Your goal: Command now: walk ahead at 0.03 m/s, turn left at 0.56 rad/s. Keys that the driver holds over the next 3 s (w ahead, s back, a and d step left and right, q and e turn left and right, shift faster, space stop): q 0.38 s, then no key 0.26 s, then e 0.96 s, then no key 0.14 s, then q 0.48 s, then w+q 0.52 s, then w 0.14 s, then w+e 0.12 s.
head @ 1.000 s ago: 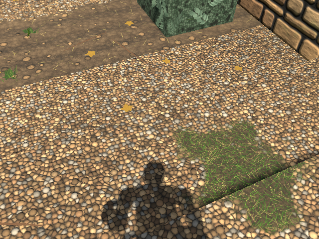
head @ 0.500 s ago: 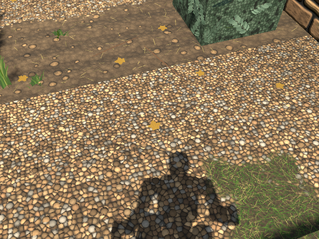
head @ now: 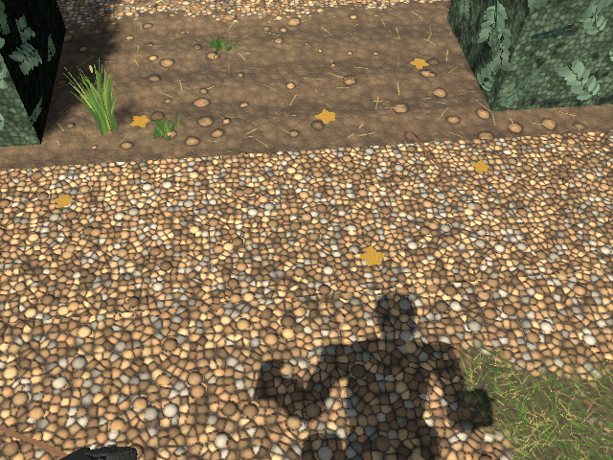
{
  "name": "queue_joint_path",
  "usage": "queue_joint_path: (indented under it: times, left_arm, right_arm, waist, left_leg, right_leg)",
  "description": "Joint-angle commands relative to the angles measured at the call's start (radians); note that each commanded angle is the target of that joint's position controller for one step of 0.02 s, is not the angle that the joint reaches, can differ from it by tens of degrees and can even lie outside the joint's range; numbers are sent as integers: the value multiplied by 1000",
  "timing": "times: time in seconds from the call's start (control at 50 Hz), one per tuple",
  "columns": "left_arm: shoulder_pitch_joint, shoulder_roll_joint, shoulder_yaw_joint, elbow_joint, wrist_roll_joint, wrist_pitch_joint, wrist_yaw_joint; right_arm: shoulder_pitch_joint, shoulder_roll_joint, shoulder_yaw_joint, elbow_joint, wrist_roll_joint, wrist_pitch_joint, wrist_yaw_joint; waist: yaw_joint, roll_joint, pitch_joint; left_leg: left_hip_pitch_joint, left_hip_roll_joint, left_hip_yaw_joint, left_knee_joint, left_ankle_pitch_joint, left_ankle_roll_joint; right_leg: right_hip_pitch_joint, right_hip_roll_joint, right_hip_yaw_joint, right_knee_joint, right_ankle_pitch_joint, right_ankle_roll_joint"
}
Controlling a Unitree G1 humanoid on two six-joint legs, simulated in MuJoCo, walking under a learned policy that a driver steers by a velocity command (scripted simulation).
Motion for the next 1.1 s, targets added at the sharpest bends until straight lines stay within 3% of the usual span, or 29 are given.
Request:
queue_joint_path:
  times: [0.02,0.08,0.12,0.14,0.16,0.18,0.2,0.22,0.26,0.3,0.36,0.42,0.5,0.56,0.62,0.64,0.66,0.68,0.7,0.72,0.76,0.8,0.86,0.9,0.92,0.96,1.02,1.06,1.1]
  left_arm:
    - [-4,65,11,-75,-4,-21,-17]
    - [5,93,23,-83,-8,-26,-37]
    - [70,91,31,-64,-2,-34,-40]
    - [103,127,43,-55,11,-32,-40]
    - [91,198,53,-72,27,-23,-33]
    - [111,219,58,-69,54,-29,-38]
    - [38,181,47,-93,45,-31,-34]
    - [-13,121,31,-103,39,-28,-28]
    - [-46,86,12,-117,13,-18,-11]
    - [-8,92,5,-109,20,-8,6]
    - [81,112,10,-88,27,8,20]
    - [105,143,21,-78,22,9,13]
    - [83,181,33,-62,5,10,-7]
    - [107,201,35,-34,-8,18,-15]
    - [117,191,27,1,-33,23,-12]
    - [147,165,17,15,-28,14,-17]
    - [136,78,-15,-1,13,-1,-30]
    - [129,49,-21,-18,17,-7,-30]
    - [107,96,-17,-1,20,-5,-27]
    - [111,100,-15,5,20,-7,-28]
    - [112,146,-6,12,26,2,-19]
    - [124,183,3,7,2,6,-16]
    - [136,170,13,-6,-10,20,-7]
    - [146,162,26,-18,-20,32,-5]
    - [166,160,33,-18,-26,40,-2]
    - [182,147,35,-24,-20,53,1]
    - [164,129,28,-59,-18,56,-24]
    - [175,137,33,-79,-25,51,-42]
    - [244,137,42,-70,-22,45,-50]
  right_arm:
    - [-15,-145,-40,-90,1,6,0]
    - [-29,-151,-42,-107,22,-3,7]
    - [-76,-147,-38,-120,39,-4,1]
    - [-65,-118,-32,-128,36,-4,-5]
    - [25,-89,-24,-123,18,-8,-8]
    - [20,-179,-57,-125,1,-19,-7]
    - [37,-252,-82,-96,-3,-19,-8]
    - [46,-249,-87,-66,0,-9,-11]
    - [66,-200,-80,-46,6,17,-17]
    - [19,-172,-69,-73,22,16,-14]
    - [-29,-148,-59,-96,30,14,-21]
    - [-31,-120,-47,-96,14,11,-21]
    - [-47,-85,-23,-94,-2,0,-7]
    - [-38,-88,-16,-78,-2,-10,3]
    - [63,-77,-14,-23,-13,-18,20]
    - [83,-111,-20,-19,-18,-16,21]
    - [101,-149,-20,-28,-31,-13,14]
    - [5,-117,-9,-24,-49,-25,19]
    - [-89,-55,9,-53,-54,-43,24]
    - [-115,-45,12,-35,-59,-56,23]
    - [-105,-97,-6,-13,-43,-66,16]
    - [-74,-120,-16,-7,-38,-57,3]
    - [-49,-144,-34,-3,-35,-44,-13]
    - [-63,-131,-33,-10,-36,-52,-16]
    - [-89,-120,-31,-8,-32,-58,-14]
    - [-143,-112,-34,-4,-20,-66,-8]
    - [-168,-125,-42,8,-13,-55,-3]
    - [-148,-146,-49,25,-3,-46,-6]
    - [-160,-152,-50,39,17,-40,-9]
  waist:
    - [8,145,-161]
    - [8,172,-157]
    - [56,152,-156]
    - [50,56,-174]
    - [-3,-207,-158]
    - [13,-256,-115]
    - [-18,-136,-76]
    - [-30,-82,-58]
    - [-27,-73,-25]
    - [5,-95,-11]
    - [58,-138,-26]
    - [77,-138,-43]
    - [81,-155,-44]
    - [84,-150,-49]
    - [26,-129,-84]
    - [26,-75,-116]
    - [42,124,-180]
    - [70,226,-142]
    - [67,164,-97]
    - [81,180,-82]
    - [66,172,-49]
    - [50,138,-17]
    - [26,144,-4]
    - [21,134,-7]
    - [39,105,-8]
    - [60,93,-16]
    - [51,111,-63]
    - [44,128,-94]
    - [83,113,-111]
  left_leg:
    - [197,257,-283,-52,444,188]
    - [253,262,-376,-44,351,164]
    - [172,203,-354,6,247,122]
    - [60,132,-286,129,50,78]
    - [-154,-40,-123,373,-424,8]
    - [-263,-54,-53,618,-567,-61]
    - [-271,15,-24,789,-478,-100]
    - [-268,26,-4,852,-396,-118]
    - [-288,30,24,962,-296,-141]
    - [-301,40,72,950,-247,-152]
    - [-350,73,95,815,-235,-175]
    - [-301,114,113,658,-261,-181]
    - [-134,157,174,403,-303,-151]
    - [-37,149,216,216,-275,-114]
    - [185,116,253,-120,-34,-38]
    - [314,165,186,-135,70,-6]
    - [453,342,-15,-108,335,50]
    - [248,425,-51,-114,232,160]
    - [197,368,6,-153,113,150]
    - [184,318,60,-148,64,102]
    - [186,276,100,-141,28,44]
    - [184,292,100,-138,41,48]
    - [185,383,63,-133,138,130]
    - [192,484,18,-141,306,212]
    - [199,491,40,-136,360,220]
    - [219,461,111,-117,377,194]
    - [228,434,190,-68,411,166]
    - [252,436,210,-20,420,145]
    - [210,408,263,84,321,75]
  right_leg:
    - [35,21,-24,-41,-29,-7]
    - [88,14,0,-252,-23,-35]
    - [241,7,-35,-469,169,-67]
    - [369,-95,46,-525,323,-117]
    - [483,-323,251,-515,720,-232]
    - [365,-478,412,-569,768,-393]
    - [319,-450,328,-570,685,-396]
    - [299,-363,217,-564,576,-342]
    - [289,-271,89,-556,485,-292]
    - [306,-238,26,-575,424,-289]
    - [440,-256,15,-580,369,-302]
    - [468,-291,22,-588,330,-319]
    - [397,-300,-2,-609,241,-327]
    - [386,-314,10,-591,294,-341]
    - [326,-275,-35,-504,405,-278]
    - [245,-242,-65,-459,336,-203]
    - [114,-155,-143,-288,127,-115]
    - [136,-101,-150,-332,-96,-59]
    - [180,-108,-127,-315,-47,-32]
    - [199,-94,-132,-357,57,-30]
    - [199,-89,-128,-382,183,-29]
    - [149,-79,-126,-331,165,-42]
    - [57,-59,-144,-125,-23,-46]
    - [-39,-84,-83,148,-224,-38]
    - [-59,-94,-57,204,-230,-27]
    - [-61,-112,-54,167,-166,-12]
    - [38,-110,-115,6,-90,-17]
    - [92,-85,-164,-100,-54,-39]
    - [216,-41,-212,-319,126,-87]
Next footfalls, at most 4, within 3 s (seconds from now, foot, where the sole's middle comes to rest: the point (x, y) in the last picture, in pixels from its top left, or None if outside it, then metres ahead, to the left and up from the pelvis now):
0.14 right None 0.04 -0.13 -0.78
0.64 left None -0.06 0.10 -0.78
1.12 right None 0.00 -0.14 -0.78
1.82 left None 0.03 0.07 -0.78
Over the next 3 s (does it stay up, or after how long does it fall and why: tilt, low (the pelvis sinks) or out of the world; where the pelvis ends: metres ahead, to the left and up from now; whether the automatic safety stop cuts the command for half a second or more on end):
stays up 0.23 0.07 -0.09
